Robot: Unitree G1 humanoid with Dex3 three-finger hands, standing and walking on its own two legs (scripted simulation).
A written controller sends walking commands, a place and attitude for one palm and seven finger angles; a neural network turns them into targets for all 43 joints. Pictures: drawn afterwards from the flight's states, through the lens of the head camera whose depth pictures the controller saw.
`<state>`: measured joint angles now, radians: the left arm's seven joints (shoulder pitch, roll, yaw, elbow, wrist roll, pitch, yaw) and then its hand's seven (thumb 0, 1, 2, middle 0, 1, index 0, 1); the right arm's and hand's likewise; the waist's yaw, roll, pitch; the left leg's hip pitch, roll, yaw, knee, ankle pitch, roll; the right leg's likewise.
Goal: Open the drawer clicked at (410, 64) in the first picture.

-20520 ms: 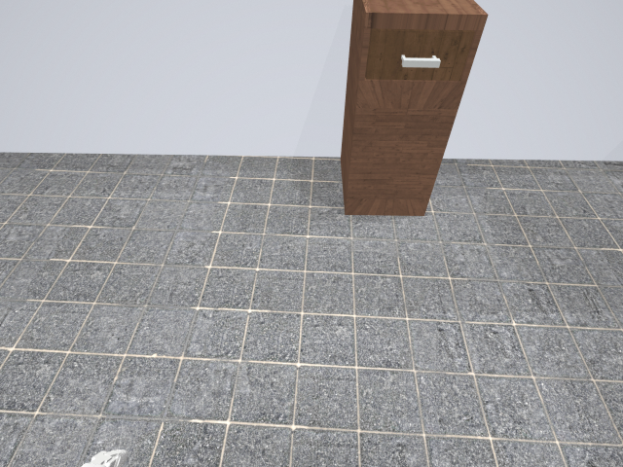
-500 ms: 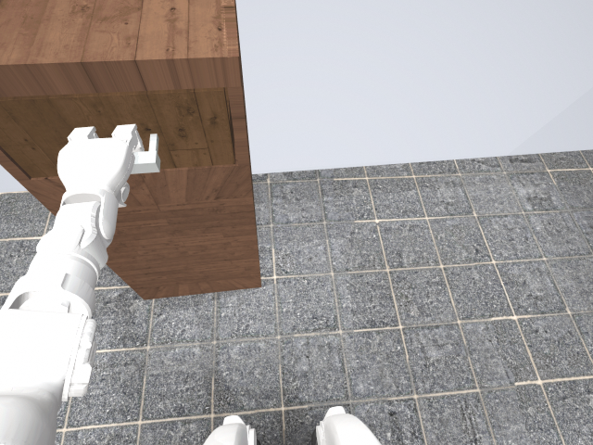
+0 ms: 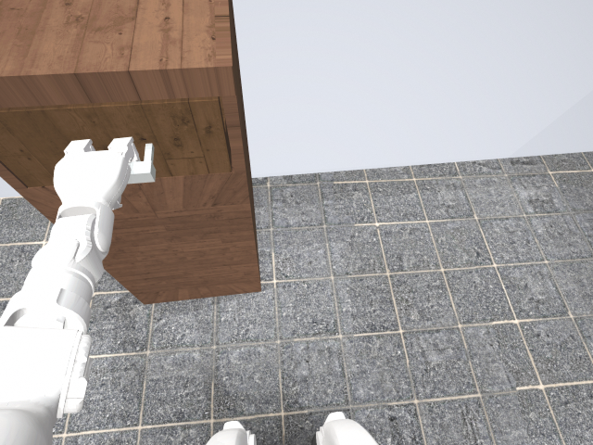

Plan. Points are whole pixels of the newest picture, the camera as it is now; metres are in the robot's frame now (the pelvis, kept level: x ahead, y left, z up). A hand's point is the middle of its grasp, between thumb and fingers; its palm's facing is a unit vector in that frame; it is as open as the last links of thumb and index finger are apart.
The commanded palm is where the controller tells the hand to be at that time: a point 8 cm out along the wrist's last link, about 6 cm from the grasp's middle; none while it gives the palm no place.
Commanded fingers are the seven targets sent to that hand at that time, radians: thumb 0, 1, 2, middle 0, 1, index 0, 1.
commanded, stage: pull the drawer open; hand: left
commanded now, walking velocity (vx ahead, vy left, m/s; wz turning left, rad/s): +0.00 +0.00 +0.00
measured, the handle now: (112, 163) +0.52 +0.25 +0.02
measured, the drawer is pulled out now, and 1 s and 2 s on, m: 0.00 0.12 0.23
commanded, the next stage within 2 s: none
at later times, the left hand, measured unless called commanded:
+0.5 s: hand (107, 227) +0.42 +0.25 +0.00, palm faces -0.01 -0.05 -1.00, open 5.4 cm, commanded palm +0.38 +0.25 +0.06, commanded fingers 0.00 0.90 0.90 -0.40 -1.35 -0.40 -1.35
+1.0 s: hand (100, 277) +0.35 +0.24 +0.00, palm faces -0.01 -0.04 -1.00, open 5.3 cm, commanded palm +0.31 +0.25 +0.06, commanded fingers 0.00 0.90 0.90 -0.40 -1.35 -0.40 -1.35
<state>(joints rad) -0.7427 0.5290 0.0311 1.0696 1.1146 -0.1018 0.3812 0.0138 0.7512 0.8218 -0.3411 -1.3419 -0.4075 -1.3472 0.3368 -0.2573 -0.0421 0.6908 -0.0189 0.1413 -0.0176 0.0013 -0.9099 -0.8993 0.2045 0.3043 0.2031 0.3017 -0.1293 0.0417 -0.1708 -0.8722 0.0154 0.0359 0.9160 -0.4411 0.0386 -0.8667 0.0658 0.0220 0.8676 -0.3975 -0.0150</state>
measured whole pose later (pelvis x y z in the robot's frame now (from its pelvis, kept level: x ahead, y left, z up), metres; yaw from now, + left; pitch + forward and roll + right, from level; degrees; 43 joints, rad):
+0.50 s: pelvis +0.02 +0.01 +0.01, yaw -1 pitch +19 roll -2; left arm -0.41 0.41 0.00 0.75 1.11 -0.07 0.43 0.00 0.76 0.83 -0.31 -1.35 -0.41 -1.35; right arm 0.26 -0.24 -0.06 0.65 0.00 0.16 0.00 0.00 -0.91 -0.90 0.20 0.30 0.20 0.30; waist -0.06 0.04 -0.18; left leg -0.72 0.01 0.05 0.83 -0.45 0.05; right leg -0.72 0.06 0.04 0.79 -0.41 -0.01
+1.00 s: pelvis +0.01 +0.00 +0.02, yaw +0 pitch +14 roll -1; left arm -0.20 0.39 -0.04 0.58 1.10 -0.06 0.43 0.00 0.75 0.83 -0.32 -1.34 -0.42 -1.35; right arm 0.23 -0.23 -0.05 0.65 0.00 0.14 -0.02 0.01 -0.91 -0.90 0.20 0.30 0.20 0.30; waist -0.03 0.04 -0.16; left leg -0.64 0.00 0.04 0.82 -0.43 0.04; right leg -0.65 0.05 0.04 0.80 -0.40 -0.02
